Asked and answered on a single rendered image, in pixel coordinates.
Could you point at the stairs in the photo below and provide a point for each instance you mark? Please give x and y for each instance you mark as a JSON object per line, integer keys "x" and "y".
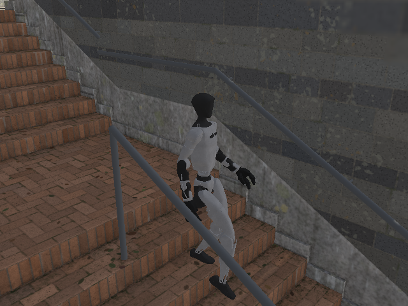
{"x": 39, "y": 107}
{"x": 87, "y": 270}

